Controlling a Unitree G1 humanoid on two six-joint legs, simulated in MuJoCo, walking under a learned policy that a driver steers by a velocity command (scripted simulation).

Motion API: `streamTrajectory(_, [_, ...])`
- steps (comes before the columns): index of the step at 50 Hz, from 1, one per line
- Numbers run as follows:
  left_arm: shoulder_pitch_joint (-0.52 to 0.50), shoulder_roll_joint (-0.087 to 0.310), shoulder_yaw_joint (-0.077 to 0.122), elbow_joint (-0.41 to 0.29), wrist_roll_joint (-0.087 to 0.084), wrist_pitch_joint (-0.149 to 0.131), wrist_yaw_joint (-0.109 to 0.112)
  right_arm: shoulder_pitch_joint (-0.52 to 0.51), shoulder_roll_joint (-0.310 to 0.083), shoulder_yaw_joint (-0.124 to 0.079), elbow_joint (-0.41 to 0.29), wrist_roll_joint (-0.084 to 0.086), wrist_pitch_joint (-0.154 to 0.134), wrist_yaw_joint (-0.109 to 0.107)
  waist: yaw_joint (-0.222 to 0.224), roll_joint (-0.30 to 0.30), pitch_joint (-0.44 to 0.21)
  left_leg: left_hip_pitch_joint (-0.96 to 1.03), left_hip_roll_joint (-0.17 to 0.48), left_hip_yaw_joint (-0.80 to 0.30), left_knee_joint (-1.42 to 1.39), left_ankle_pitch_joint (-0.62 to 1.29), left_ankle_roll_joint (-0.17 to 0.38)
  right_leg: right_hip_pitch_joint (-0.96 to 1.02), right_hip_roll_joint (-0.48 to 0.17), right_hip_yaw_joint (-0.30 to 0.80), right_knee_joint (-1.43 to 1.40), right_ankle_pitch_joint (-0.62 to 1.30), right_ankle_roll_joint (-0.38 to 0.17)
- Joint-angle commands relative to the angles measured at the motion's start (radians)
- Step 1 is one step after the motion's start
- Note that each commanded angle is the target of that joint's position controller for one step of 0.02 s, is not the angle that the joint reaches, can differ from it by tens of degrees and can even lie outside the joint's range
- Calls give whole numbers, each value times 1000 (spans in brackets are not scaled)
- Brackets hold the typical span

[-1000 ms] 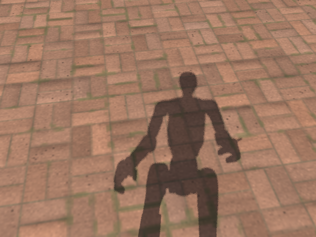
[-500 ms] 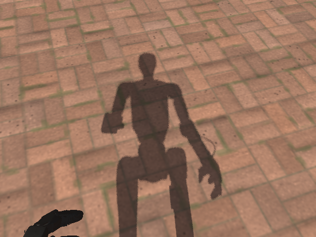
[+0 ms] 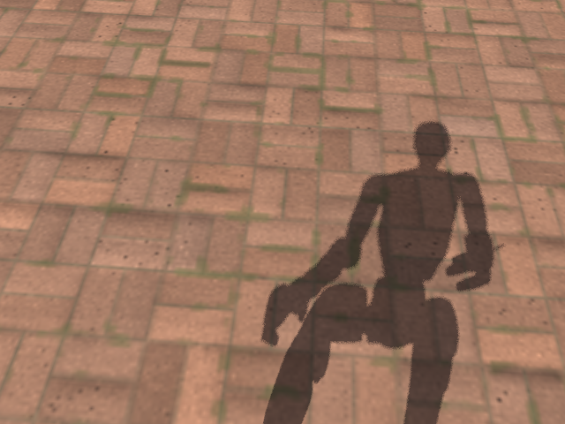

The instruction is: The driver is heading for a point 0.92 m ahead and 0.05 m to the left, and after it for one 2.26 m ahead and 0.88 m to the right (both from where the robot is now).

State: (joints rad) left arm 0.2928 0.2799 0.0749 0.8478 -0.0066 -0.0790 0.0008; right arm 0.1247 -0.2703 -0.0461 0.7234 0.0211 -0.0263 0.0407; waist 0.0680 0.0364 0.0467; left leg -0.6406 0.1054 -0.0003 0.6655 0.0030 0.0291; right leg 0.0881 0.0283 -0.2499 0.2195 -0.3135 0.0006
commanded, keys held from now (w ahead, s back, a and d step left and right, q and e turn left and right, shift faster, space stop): w+q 0.18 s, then w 0.78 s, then w+e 0.04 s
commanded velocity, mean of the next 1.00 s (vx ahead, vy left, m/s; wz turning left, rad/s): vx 0.50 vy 0.00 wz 0.22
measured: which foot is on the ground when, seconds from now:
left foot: up 0.00-0.06, down 0.08-0.62, up 0.64-1.00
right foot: down 0.00-0.10, up 0.12-0.58, down 0.60-1.00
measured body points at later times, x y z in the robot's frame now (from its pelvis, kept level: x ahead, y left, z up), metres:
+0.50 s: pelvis +0.29 +0.04 +0.01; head +0.32 +0.06 +0.46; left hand +0.45 +0.32 -0.09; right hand +0.40 -0.23 -0.10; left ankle +0.19 +0.11 -0.73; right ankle +0.51 -0.08 -0.69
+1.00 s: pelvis +0.58 +0.06 +0.01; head +0.61 +0.06 +0.46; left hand +0.53 +0.33 -0.12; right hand +0.83 -0.13 -0.08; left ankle +0.72 +0.26 -0.69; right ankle +0.53 -0.05 -0.73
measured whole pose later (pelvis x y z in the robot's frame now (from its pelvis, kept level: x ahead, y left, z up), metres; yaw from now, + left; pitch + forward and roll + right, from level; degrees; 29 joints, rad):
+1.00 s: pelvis +0.58 +0.06 +0.01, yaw +12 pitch +2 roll -2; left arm 0.34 0.27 0.04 0.88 -0.02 -0.08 -0.01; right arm 0.10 -0.27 -0.04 0.70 0.01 -0.07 0.01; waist 0.09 0.04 0.03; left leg -0.64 0.11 -0.05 0.63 0.03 -0.02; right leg -0.02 0.07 -0.03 0.22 -0.23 -0.05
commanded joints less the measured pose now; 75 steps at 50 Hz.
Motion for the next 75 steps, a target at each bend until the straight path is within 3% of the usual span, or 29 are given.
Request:
streamTrajectory(1, [-16, 201, 51, -44, -17, 16, 10, -75, -85, -24, -113, -1, -10, 16, -27, -85, 30, 5, -41, 57, -36, -109, 46, 28, -322, 55, 43, 700, -134])
streamTrajectory(4, [-52, 205, 47, -57, -27, 37, 19, 240, -197, -91, -50, 4, 4, 1, -212, -85, -160, 467, -168, 107, -100, -141, 134, -87, -259, 2, 517, 931, -69])
streamTrajectory(5, [-12, 129, 18, -78, 11, 27, 19, 356, -295, -120, -27, 10, 15, -22, -224, 97, -248, 757, 4, -177, -112, -100, 202, -362, -193, 0, 848, 430, -18])
streamTrajectory(6, [42, 35, -14, -132, 17, -5, 6, 284, -351, -119, -66, 9, 0, -18, -113, 271, -374, 1021, 212, -778, -296, -349, 413, -753, 33, 184, 1170, -282, 33])
streamTrajectory(7, [-70, 141, 4, -139, -18, -41, -9, 290, -253, -91, -84, 3, -16, -6, -191, 102, -387, 1021, 224, -800, -391, -409, 371, -858, -20, 355, 1204, -250, 7])
streamTrajectory(8, [-139, 155, 6, -164, -44, -58, -15, 264, -210, -79, -78, -5, -30, -5, -183, 62, -250, 913, 195, -658, -392, -355, 328, -901, -58, 342, 1159, -166, -18])
streamTrajectory(9, [-143, 138, 2, -159, -28, -65, -7, 203, -188, -72, -81, -4, -37, -5, -130, -38, -157, 760, 150, -538, -387, -226, 293, -861, -105, 339, 1062, -88, -22])
streamTrajectory(11, [-104, 147, 11, -131, 3, -47, -4, 113, -128, -50, -106, -21, -40, -16, -69, -9, -111, 578, 96, -387, -409, -21, 264, -729, -160, 336, 944, -2, -8])
streamTrajectory(19, [-245, 69, -16, -157, 10, -15, -11, 182, -162, -51, -50, -13, -47, -48, -117, 19, -36, 466, 7, -150, -476, 93, 200, -682, -127, 275, 488, 383, 62])
streamTrajectory(25, [-365, 85, -18, -196, -2, -35, -39, 266, -175, -55, 13, -6, -38, -48, -162, 34, 19, 619, 91, -206, -429, 26, 187, -720, -90, 280, 302, 402, 9])
streamTrajectory(28, [-313, 109, -9, -189, -1, -42, -49, 262, -185, -61, 28, -6, -24, -56, -122, 61, -1, 702, 122, -222, -352, 194, 159, -665, -69, 267, 271, 280, -39])
streamTrajectory(30, [-111, 163, 21, -132, 3, -44, -40, 230, -177, -55, 21, -11, -15, -57, -11, 53, -135, 663, 49, -162, -114, 466, 118, -363, -26, 220, 248, 292, -93])
streamTrajectory(31, [61, 218, 34, -105, 15, -43, -33, 235, -136, -35, 1, -27, -13, -59, 54, -28, -287, 489, -11, -124, 162, 260, 84, -64, -177, 387, 289, 317, -159])
streamTrajectory(32, [141, 286, 55, -72, 14, -36, -36, 387, -35, -7, -5, -13, -32, -50, -9, -320, -416, 85, -193, -77, 531, -410, 0, 292, -401, 863, 205, 92, -327])
streamTrajectory(33, [145, 188, 29, -69, -13, -35, -40, 336, -113, -16, 5, 0, -46, -48, 36, -261, -393, -52, -174, -179, 639, -573, 4, 298, -404, 1006, 88, -121, -318])
streamTrajectory(34, [70, 148, 15, -81, -12, -32, -35, 224, -167, -32, -24, 19, -54, -44, 40, -185, -231, -121, -118, -160, 660, -495, 11, 172, -377, 860, 67, -136, -271])
streamTrajectory(36, [-38, 114, 1, -97, 9, -23, -30, 122, -155, -31, -49, -5, -64, -45, -8, -74, -81, -79, -35, -102, 553, -357, 8, -82, -304, 668, 26, 63, -240])
streamTrajectory(40, [-54, 109, -6, -80, 7, -35, -28, 176, -95, -25, -35, -12, -41, -44, -72, -115, -63, 26, 15, -77, 408, -297, -21, -227, -250, 508, -51, 285, -251])
streamTrajectory(47, [18, 163, 6, -33, -9, -18, -10, -46, -50, -3, -89, -14, -53, -33, -4, -90, -9, 40, -9, -19, -10, 57, -49, -227, -191, 331, -90, 373, -205])
streamTrajectory(52, [101, 175, 10, 14, -20, 11, -3, -165, -70, -9, -136, -5, -72, -10, 16, -96, 21, 46, -46, -36, -149, 26, -28, -111, -250, 398, -10, 379, -192])
streamTrajectory(55, [66, 199, 20, 13, -21, 24, 6, -50, -119, -32, -108, -9, -84, -9, -71, -117, -38, 239, -80, -18, -212, -53, 8, -97, -251, 420, 127, 531, -157])
streamTrajectory(56, [61, 174, 11, 9, -14, 25, 6, 86, -164, -55, -69, -15, -85, -18, -137, -102, -133, 454, -77, -12, -215, -41, 38, -156, -196, 387, 285, 585, -128])
streamTrajectory(57, [52, 110, -14, -23, 9, 21, 4, 263, -233, -76, -46, -34, -83, -30, -208, -12, -296, 754, 95, -177, -163, -27, 101, -340, -125, 342, 578, 372, -87])
streamTrajectory(58, [194, 1, -45, -39, -5, 3, 0, 307, -297, -89, -24, -37, -70, -28, -143, 271, -435, 1059, 326, -602, -253, -213, 247, -704, 20, 287, 906, -224, -27])
streamTrajectory(59, [152, 110, -20, -20, -30, -5, -1, 307, -193, -66, -30, -30, -65, -29, -181, 188, -402, 1011, 306, -677, -330, -373, 236, -804, -26, 386, 1032, -269, -26])
streamTrajectory(60, [64, 162, -1, -46, -44, -7, -2, 244, -149, -50, -32, -24, -66, -33, -179, 130, -249, 890, 276, -522, -353, -370, 193, -858, -66, 375, 1059, -184, -30])
streamTrajectory(62, [-4, 140, 4, -60, -25, 2, 4, 132, -99, -35, -28, -27, -70, -31, -126, 63, -112, 660, 202, -326, -417, -219, 163, -807, -132, 352, 993, -47, -20])
streamTrajectory(67, [-6, 64, 2, -85, -21, 55, 1, 69, -106, -46, 9, -34, -97, -34, -57, 44, -29, 487, 178, -91, -536, -37, 171, -746, -176, 353, 882, 78, 8])
streamTrajectory(75, [-228, 39, -13, -170, -13, 47, -42, 136, -176, -70, 67, -20, -72, -54, -127, 0, 32, 588, 166, 140, -543, 31, 133, -739, -149, 259, 493, 338, -13])
Next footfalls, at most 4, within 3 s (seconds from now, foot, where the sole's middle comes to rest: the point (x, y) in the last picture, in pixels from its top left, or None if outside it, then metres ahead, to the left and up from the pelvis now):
0.08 left None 0.23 0.12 -0.77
0.60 right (324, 382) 0.57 -0.04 -0.77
1.14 left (214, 287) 0.80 0.26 -0.77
1.66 right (316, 214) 1.07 -0.01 -0.77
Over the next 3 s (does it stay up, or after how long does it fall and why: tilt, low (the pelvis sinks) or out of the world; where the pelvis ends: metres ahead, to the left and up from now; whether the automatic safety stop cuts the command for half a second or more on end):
stays up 1.55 -0.23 0.01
